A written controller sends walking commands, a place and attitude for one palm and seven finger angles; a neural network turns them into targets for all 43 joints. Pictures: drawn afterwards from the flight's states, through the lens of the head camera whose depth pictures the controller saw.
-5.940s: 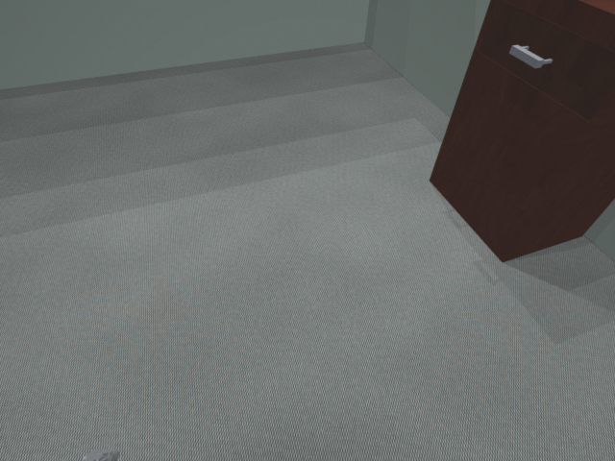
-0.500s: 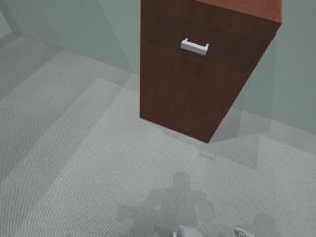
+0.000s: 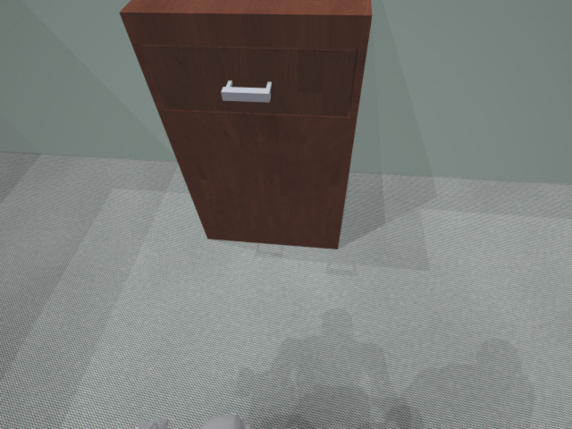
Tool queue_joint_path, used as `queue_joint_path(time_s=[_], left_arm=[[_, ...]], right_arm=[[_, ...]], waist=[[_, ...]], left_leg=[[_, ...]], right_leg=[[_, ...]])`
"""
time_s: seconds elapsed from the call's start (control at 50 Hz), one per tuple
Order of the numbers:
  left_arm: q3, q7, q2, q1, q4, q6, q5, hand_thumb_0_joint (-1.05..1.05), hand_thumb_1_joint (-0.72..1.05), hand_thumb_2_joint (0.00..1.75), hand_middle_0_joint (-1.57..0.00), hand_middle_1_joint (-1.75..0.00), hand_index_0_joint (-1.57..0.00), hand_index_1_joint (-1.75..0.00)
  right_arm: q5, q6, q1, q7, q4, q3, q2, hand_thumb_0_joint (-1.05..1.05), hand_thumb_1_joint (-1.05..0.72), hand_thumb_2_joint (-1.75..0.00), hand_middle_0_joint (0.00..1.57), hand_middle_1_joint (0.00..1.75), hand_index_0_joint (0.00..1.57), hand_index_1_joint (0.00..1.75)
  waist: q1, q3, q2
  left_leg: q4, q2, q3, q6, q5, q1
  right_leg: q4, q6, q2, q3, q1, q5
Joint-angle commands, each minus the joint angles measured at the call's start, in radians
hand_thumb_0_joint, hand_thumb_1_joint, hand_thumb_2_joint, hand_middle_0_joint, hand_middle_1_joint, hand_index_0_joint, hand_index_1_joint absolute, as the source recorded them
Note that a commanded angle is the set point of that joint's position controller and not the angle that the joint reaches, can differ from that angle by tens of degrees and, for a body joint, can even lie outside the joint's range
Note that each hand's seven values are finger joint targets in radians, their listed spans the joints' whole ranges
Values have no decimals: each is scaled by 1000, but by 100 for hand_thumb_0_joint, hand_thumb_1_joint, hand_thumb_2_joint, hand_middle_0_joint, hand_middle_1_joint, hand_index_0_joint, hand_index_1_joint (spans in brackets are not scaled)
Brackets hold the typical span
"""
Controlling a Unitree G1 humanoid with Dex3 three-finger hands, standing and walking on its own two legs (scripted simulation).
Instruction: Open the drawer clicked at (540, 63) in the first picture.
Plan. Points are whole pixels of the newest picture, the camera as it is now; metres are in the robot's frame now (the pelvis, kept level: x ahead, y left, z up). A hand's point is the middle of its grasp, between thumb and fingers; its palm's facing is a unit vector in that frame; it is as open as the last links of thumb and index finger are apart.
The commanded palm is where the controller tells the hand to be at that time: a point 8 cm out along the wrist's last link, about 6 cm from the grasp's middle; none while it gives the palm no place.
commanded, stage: take the last steps up to it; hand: left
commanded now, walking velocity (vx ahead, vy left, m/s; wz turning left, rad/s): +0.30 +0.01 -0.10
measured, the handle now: (247, 89) +0.86 +0.12 -0.01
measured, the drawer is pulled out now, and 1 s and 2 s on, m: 0.00 0.00 0.00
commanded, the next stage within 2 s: come to a stop and stand still in 0.86 s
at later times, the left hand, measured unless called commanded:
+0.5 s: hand (170, 419) +0.16 +0.20 -0.17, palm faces -0.06 -0.98 -0.17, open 7.4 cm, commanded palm none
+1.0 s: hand (214, 343) +0.29 +0.15 -0.17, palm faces +0.03 -0.98 -0.19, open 7.2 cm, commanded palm none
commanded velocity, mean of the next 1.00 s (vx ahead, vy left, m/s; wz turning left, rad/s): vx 0.22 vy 0.01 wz -0.02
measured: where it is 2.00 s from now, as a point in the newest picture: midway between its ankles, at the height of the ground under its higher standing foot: (311, 415)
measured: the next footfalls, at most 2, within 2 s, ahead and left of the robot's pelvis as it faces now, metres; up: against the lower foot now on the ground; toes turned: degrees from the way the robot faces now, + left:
left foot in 0.18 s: +0.08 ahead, +0.13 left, +0.00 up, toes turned +6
right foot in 0.64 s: +0.27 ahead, -0.14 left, +0.00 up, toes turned -14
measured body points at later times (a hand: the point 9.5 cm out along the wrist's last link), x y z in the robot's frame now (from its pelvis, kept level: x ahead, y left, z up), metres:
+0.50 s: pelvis +0.11 +0.02 +0.01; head +0.13 +0.03 +0.46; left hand +0.17 +0.26 -0.15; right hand +0.02 -0.18 -0.14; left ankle +0.04 +0.13 -0.74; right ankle +0.15 -0.13 -0.69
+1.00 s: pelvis +0.27 -0.03 +0.00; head +0.27 -0.02 +0.45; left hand +0.28 +0.20 -0.16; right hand +0.34 -0.27 -0.14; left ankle +0.35 +0.10 -0.71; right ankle +0.23 -0.13 -0.74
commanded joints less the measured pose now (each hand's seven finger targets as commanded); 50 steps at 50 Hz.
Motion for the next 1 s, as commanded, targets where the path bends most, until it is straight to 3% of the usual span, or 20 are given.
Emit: queue_joint_path(time_s=[0.0, 0.06, 0.12, 0.14, 0.16, 0.18, 0.2, 0.24, 0.28, 0.32, 0.5, 0.54, 0.58, 0.6, 0.62, 0.64, 0.7, 0.76, 0.94, 0.98], left_arm=[[52, 7, 214, 90, -13, -31, 6, 0, 90, 90, -20, -30, -20, -30], [55, 4, 219, 96, 7, -39, 10, 0, 90, 90, -20, -30, -20, -30], [53, -2, 200, 63, 24, -36, -4, 0, 90, 90, -20, -30, -20, -30], [44, -6, 158, 73, 27, -34, -6, 0, 90, 90, -20, -30, -20, -30], [33, -13, 91, 79, 10, -32, -9, 0, 90, 90, -20, -30, -20, -30], [26, -11, 75, 38, -21, -34, -5, 0, 90, 90, -20, -30, -20, -30], [34, -9, 108, -19, -22, -30, 8, 0, 90, 90, -20, -30, -20, -30], [38, -29, 109, -2, 7, -39, 12, 0, 90, 90, -20, -30, -20, -30], [35, -33, 77, 61, 41, -33, 13, 0, 90, 90, -20, -30, -20, -30], [33, -31, 62, 72, 48, -27, 12, 0, 90, 90, -20, -30, -20, -30], [17, -29, 21, -86, 10, -40, 9, 0, 90, 90, -20, -30, -20, -30], [21, -27, 27, -60, 19, -49, 10, 0, 90, 90, -20, -30, -20, -30], [33, -22, 67, 127, 82, -66, 14, 0, 90, 90, -20, -30, -20, -30], [52, -12, 140, 279, 129, -81, 18, 0, 90, 90, -20, -30, -20, -30], [82, 2, 262, 403, 158, -87, 14, 0, 90, 90, -20, -30, -20, -30], [80, 9, 264, 398, 159, -82, -5, 0, 90, 90, -20, -30, -20, -30], [38, 18, 116, 173, 109, -80, -1, 0, 90, 90, -20, -30, -20, -30], [23, 22, 58, 116, 90, -88, 10, 0, 90, 90, -20, -30, -20, -30], [24, 11, 129, 175, 119, -84, 9, 0, 90, 90, -20, -30, -20, -30], [18, 19, 112, 141, 119, -70, 4, 0, 90, 90, -20, -30, -20, -30]], right_arm=[[-6, -41, -46, 15, -77, -5, -43, 0, -90, -90, 20, 30, 20, 30], [-3, -63, -51, 23, -83, -3, -34, 0, -90, -90, 20, 30, 20, 30], [-3, -83, 86, 17, -28, 4, -22, 0, -90, -90, 20, 30, 20, 30], [-3, -92, 152, 11, -2, -1, -53, 0, -90, -90, 20, 30, 20, 30], [-16, -97, 239, 6, 20, -18, -133, 0, -90, -90, 20, 30, 20, 30], [-21, -91, 300, 2, 25, -30, -189, 0, -90, -90, 20, 30, 20, 30], [-19, -91, 290, -6, 33, -21, -159, 0, -90, -90, 20, 30, 20, 30], [-9, -102, 183, -6, 7, 1, -78, 0, -90, -90, 20, 30, 20, 30], [-5, -118, 154, -8, 9, 7, -53, 0, -90, -90, 20, 30, 20, 30], [0, -125, 182, -10, 30, 8, -38, 0, -90, -90, 20, 30, 20, 30], [-8, -118, 291, -5, 116, -7, -16, 0, -90, -90, 20, 30, 20, 30], [-9, -113, 281, -5, 125, -9, -17, 0, -90, -90, 20, 30, 20, 30], [2, -114, 259, -4, 127, -7, -11, 0, -90, -90, 20, 30, 20, 30], [12, -119, 254, 5, 119, -5, 7, 0, -90, -90, 20, 30, 20, 30], [20, -124, 271, 9, 81, 11, 75, 0, -90, -90, 20, 30, 20, 30], [22, -109, 214, 5, 58, 5, 31, 0, -90, -90, 20, 30, 20, 30], [3, -92, 114, 11, 60, -2, 67, 0, -90, -90, 20, 30, 20, 30], [-5, -64, 198, 17, 84, 3, 114, 0, -90, -90, 20, 30, 20, 30], [1, -77, 4, 39, -3, 10, 57, 0, -90, -90, 20, 30, 20, 30], [2, -81, 22, 26, 10, 21, 55, 0, -90, -90, 20, 30, 20, 30]], waist=[[71, -57, -198], [69, -29, -195], [2, -28, -146], [-18, -40, -21], [-49, -37, 217], [-72, -9, 318], [-77, 41, 252], [-18, 73, 72], [19, 37, 63], [23, 31, 67], [-23, 57, 94], [-4, 43, 90], [87, -65, 27], [152, -165, -78], [169, -259, -328], [172, -244, -266], [86, -11, -93], [14, -6, -138], [53, 9, -175], [26, 13, -144]], left_leg=[[-102, -8, 14, 6, 2, -65], [-252, -8, 10, 30, -20, 13], [-517, -52, 82, 42, 158, 298], [-595, -11, 18, 56, 119, 438], [-699, 193, -249, 133, -24, 514], [-850, 355, -482, 220, -183, 475], [-895, 364, -510, 235, -224, 387], [-881, 286, -352, 224, -124, 324], [-864, 219, -180, 199, 79, 345], [-855, 192, -103, 205, 207, 357], [-777, 195, -7, 222, 439, 410], [-718, 191, 2, 208, 474, 395], [-498, 135, 62, 161, 574, 344], [-276, 85, 103, 122, 456, 165], [35, -52, 135, 76, -120, -93], [207, -31, 15, 93, -198, -124], [230, 66, -49, 88, 27, -127], [65, 59, -5, 63, 77, -6], [-313, 8, 51, 65, 149, 50], [-457, -9, 51, 61, 251, 182]], right_leg=[[-216, -161, -250, 253, 107, 211], [-236, -163, -267, 287, 63, 42], [-162, -98, -176, 208, -83, -71], [-48, -62, -122, 167, -188, -113], [185, -14, -9, 51, -343, -177], [416, 11, 33, -25, -437, -288], [566, 5, -15, 47, -465, -247], [637, 8, -78, 56, -460, -96], [624, 32, -86, 35, -424, -5], [583, 47, -95, 12, -414, 39], [193, 51, -86, -90, -329, 50], [117, 35, -59, -114, -235, 58], [-14, 12, -27, -129, 52, 151], [-33, -43, -161, 24, 312, 149], [-136, -152, -447, 411, 503, 225], [-213, -198, -497, 472, 419, 190], [-284, -136, -397, 241, 41, 63], [-309, -107, -323, 48, -103, 176], [-263, -116, -295, 12, 8, 271], [-183, -80, -250, -31, -27, 356]])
